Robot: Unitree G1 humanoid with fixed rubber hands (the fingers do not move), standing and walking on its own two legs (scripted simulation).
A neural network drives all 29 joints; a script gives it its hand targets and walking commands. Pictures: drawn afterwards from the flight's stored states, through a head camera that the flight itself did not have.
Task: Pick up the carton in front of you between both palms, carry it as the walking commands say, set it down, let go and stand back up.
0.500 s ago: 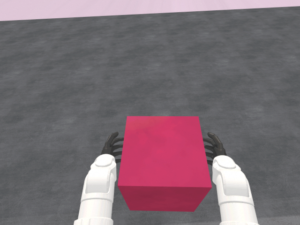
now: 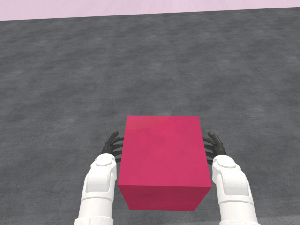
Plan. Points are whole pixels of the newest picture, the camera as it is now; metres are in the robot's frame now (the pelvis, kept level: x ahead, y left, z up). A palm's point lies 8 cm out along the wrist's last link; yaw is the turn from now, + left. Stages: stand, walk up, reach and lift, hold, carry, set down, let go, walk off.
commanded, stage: carry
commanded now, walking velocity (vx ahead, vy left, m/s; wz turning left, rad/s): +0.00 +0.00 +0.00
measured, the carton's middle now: (162, 165) +0.31 +0.00 -0.04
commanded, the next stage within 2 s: hold in 0.06 s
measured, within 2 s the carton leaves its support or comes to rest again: neither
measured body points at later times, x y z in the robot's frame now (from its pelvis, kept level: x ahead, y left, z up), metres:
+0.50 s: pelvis +0.00 -0.04 +0.01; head -0.03 -0.07 +0.46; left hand +0.25 +0.18 +0.04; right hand +0.33 -0.12 +0.04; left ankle -0.05 +0.08 -0.73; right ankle +0.09 -0.16 -0.73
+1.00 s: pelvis -0.04 -0.07 -0.04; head +0.16 -0.04 +0.36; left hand +0.33 +0.17 -0.12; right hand +0.37 -0.13 -0.12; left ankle -0.05 +0.08 -0.73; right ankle +0.09 -0.16 -0.73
